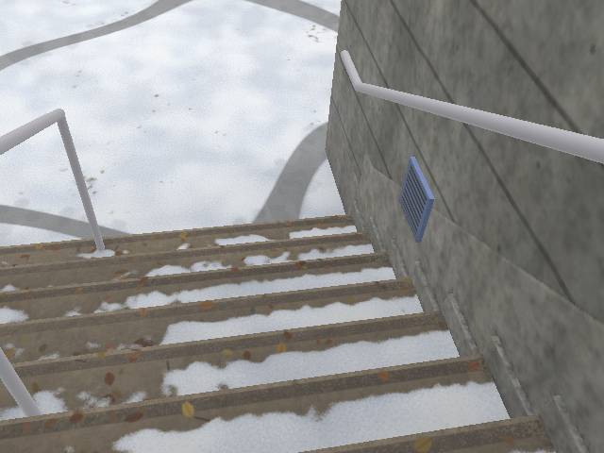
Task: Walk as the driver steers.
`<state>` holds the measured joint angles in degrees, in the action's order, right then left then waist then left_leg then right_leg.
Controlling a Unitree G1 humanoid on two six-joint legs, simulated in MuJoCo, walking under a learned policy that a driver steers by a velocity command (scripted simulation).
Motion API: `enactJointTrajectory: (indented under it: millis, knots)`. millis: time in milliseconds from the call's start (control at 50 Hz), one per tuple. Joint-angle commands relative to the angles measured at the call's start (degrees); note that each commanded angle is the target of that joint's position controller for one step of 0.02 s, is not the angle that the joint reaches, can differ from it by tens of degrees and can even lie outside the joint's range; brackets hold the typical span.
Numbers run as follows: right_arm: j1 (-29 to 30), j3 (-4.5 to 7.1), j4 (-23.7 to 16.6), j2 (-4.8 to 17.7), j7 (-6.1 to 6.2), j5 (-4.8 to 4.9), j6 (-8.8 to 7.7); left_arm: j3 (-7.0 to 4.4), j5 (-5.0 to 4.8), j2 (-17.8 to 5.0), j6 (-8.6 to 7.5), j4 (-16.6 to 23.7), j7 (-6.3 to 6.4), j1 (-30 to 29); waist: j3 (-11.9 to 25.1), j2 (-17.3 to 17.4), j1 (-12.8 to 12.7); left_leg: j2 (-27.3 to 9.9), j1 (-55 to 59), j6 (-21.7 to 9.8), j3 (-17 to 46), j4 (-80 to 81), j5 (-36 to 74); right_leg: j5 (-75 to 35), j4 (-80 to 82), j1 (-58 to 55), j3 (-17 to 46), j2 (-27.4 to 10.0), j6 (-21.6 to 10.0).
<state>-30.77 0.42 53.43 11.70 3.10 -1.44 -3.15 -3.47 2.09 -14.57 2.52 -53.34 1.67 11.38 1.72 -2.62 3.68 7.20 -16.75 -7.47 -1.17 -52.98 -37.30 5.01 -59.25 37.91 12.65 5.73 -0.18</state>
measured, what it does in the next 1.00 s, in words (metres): goes down: right foot 0.16 m lower, then left foot 0.16 m lower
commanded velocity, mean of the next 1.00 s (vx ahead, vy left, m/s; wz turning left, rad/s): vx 0.34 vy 0.00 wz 0.00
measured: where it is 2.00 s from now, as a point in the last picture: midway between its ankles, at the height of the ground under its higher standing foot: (296, 380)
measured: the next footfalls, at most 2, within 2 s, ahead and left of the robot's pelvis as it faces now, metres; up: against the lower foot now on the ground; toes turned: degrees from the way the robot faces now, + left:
right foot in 0.26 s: +0.16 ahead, -0.14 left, -0.16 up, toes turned +1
left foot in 0.90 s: +0.52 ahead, +0.04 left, -0.33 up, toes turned -2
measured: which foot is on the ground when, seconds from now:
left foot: down 0.00-0.28, up 0.30-0.88, down 0.90-1.00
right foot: up 0.00-0.24, down 0.26-0.92, up 0.94-1.00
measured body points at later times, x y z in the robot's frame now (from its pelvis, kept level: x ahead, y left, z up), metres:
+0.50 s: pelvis +0.14 -0.08 -0.12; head +0.13 -0.10 +0.33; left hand +0.07 +0.14 -0.26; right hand +0.21 -0.31 -0.26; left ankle +0.25 +0.05 -0.70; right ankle +0.12 -0.14 -0.84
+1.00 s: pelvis +0.42 -0.04 -0.28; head +0.45 -0.02 +0.17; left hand +0.32 +0.19 -0.43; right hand +0.58 -0.25 -0.40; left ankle +0.49 +0.04 -1.01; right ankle +0.23 -0.15 -0.73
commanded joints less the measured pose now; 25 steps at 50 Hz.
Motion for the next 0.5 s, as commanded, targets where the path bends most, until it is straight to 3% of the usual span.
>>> enactJointTrajectory:
  millis: [20, 40, 80, 160, 200, 220, 240, 260, 280, 300, 320, 340, 360, 380, 400, 420, 440, 480, 500]
  knots:
    - [-3.24, 1.47, 0.15, 6.7, 0.06, 0.01, -0.9, 0.51, 0.3, -1.3, -2.1, 3.76, -0.7, -6.23, -4.82, 1.41, -0.5, -13.55, 4.1, -1.96, 19.68, 6.63, 44.48, -14.57, 9.87, 10.69, -0.92, -0.54, -1.06]
    - [-0.75, 0.7, -0.12, 5.33, 0.07, 0.82, -0.76, 1.18, 0.29, 0.49, -2.38, 3.68, -1.84, -7.36, -4.4, 0.85, -1.25, -12.66, -3.41, -2.01, 19.0, 6.98, 35.41, -22.7, 13.69, 1.56, -2.37, -1.21, -1.56]
    - [2.73, 0.5, -0.15, 5.84, -0.38, 0.87, -0.6, 1.92, -0.4, 1.36, -2.52, 2.97, -2.99, -6.76, -5.34, 2.37, -2.35, -12.44, -11.08, -2.73, 18.94, 8.27, 25.56, -26.1, 19.08, -8.53, -5.17, -2.26, -1.53]
    - [-0.46, 1.03, 2.82, 5.91, -1.42, -1.72, 1.26, 2.2, -2.79, -0.4, -3.64, 5.61, -3.1, -11.11, -11.32, 8.05, 2.68, -13.22, -7.78, -5.3, 22.48, 7.18, 20.09, -16.15, 34.15, -11.6, -8.34, -8.13, -2.47]
    - [-3.17, 1.37, 4.24, 6.43, -1.16, -2.45, 1.83, 1.57, -2.94, -1.59, -4.16, 5.05, -2.72, -8.9, -12.48, 6.39, 3.87, -13.67, -5.91, -6.61, 24.23, 4.48, 19.45, -7.73, 39.83, -15.08, -10.14, -9.01, -3.62]
    - [-3.66, 1.61, 4.65, 6.88, -0.99, -2.47, 2.03, 1.15, -2.8, -1.95, -4.42, 3.26, -2.45, -3.72, -11.13, 4.33, 2.14, -12.35, -5.73, -7.01, 22.82, -1.07, 18.28, -6.31, 44.2, -20.65, -10.88, -9.39, -4.52]
    - [-3.4, 1.81, 5.25, 7.47, -1.11, -2.75, 2.3, 0.33, -2.91, -3.21, -4.3, -0.4, -2.04, 6.21, -6.32, 2.93, -1.3, -10.33, -5.55, -7.33, 19.27, -11.25, 16.61, -3.93, 44.42, -28.65, -12.33, -9.14, -4.77]
    - [-5.39, 1.98, 6.32, 6.16, -2.01, -2.35, 2.01, -0.16, -2.32, -4.38, -4.2, -3.29, -1.91, 13.68, -1.0, -1.95, -3.12, -6.68, -8.95, -6.57, 12.85, -25.77, 10.93, -2.63, 39.81, -37.56, -11.85, -9.25, -4.7]
    - [-5.36, 1.55, 6.55, 1.58, -2.81, -1.25, 1.56, 0.14, -2.14, -3.88, -3.99, -5.01, -2.52, 21.52, 6.33, -4.86, -5.87, -2.86, -22.73, -4.54, 7.52, -47.0, -12.35, -10.07, 24.89, -50.8, -4.55, -14.99, -7.28]
    - [-6.78, 1.94, 4.89, 2.22, -2.76, 0.46, 1.01, 0.43, -2.44, -4.5, -3.35, -5.22, -3.25, 23.08, 7.57, -6.28, -5.05, -2.56, -37.02, -2.62, 2.37, -60.57, -15.95, -3.4, 21.61, -56.98, 3.96, -20.64, -8.91]
    - [1.8, 2.0, 0.33, 5.47, -3.01, 0.2, 0.98, -1.12, -3.37, -8.75, -2.69, -6.1, -2.97, 23.85, 5.19, -14.19, -8.42, -2.07, -49.72, -0.8, -1.88, -58.01, -7.28, 36.77, 42.18, -54.88, 24.86, -27.58, -16.24]
    - [11.08, 2.31, -1.59, 6.44, -2.5, -2.15, 1.55, -0.62, -3.15, -6.65, -2.78, -5.1, -2.67, 20.58, -5.49, -6.58, -7.8, -5.86, -54.09, 0.18, -0.65, -56.87, 1.13, 45.02, 47.4, -45.47, 23.28, -27.04, -15.91]
    - [14.71, 2.27, -2.24, 6.03, -2.47, -2.27, 2.11, 0.65, -2.14, -2.96, -3.12, -3.52, -2.54, 16.37, -9.28, -3.12, -7.28, -6.55, -52.38, 1.28, -0.36, -55.39, 5.72, 41.8, 46.54, -37.47, 18.63, -22.76, -13.05]
    - [14.76, 1.55, -2.48, 3.78, -2.83, -1.68, 2.46, 1.45, -0.43, -1.5, -3.74, -4.07, -2.34, 17.12, -9.88, -4.58, -6.19, -7.4, -50.8, 1.88, 0.62, -54.84, 6.79, 37.67, 44.7, -31.39, 16.59, -21.78, -12.7]
    - [14.94, 0.82, -3.83, 1.7, -3.4, -1.58, 2.11, 2.98, -0.41, 1.35, -5.15, -4.23, -1.66, 14.47, -11.34, 0.11, -2.67, -9.53, -48.57, 3.42, 4.03, -44.13, 19.54, 31.64, 42.83, -24.58, 10.49, -18.14, -10.71]
    - [14.62, 0.22, -3.13, 0.02, -3.88, -1.77, 2.12, 3.69, 0.13, 2.56, -6.05, -5.3, -1.6, 14.74, -10.24, -2.27, -2.0, -8.67, -45.63, 4.33, 3.01, -44.09, 23.1, 26.9, 41.82, -19.18, 9.4, -16.36, -9.94]
    - [16.28, -0.73, -5.27, -1.24, -4.4, -1.73, 2.23, 4.2, -0.3, 2.85, -6.67, -4.64, -1.08, 11.59, -11.01, -1.77, 0.29, -8.39, -40.81, 6.01, 2.44, -33.84, 29.67, 22.44, 42.2, -10.78, 5.44, -13.76, -9.54]
    - [17.15, -0.83, -6.14, -0.65, -4.65, -2.88, 2.13, 4.34, -1.21, 1.67, -7.14, -4.63, -0.48, 12.08, -7.34, -1.69, 0.58, -7.75, -29.2, 8.02, 1.05, -21.47, 39.06, 11.17, 42.42, -6.11, 4.14, -12.78, -9.77]
    - [16.76, -0.86, -6.07, -0.48, -4.43, -2.63, 2.3, 4.07, -1.67, 0.35, -7.01, -4.67, -0.31, 13.21, -5.3, -3.26, 0.5, -7.54, -25.46, 8.0, 1.02, -19.22, 40.81, 4.52, 42.35, -7.51, 4.3, -13.02, -9.43]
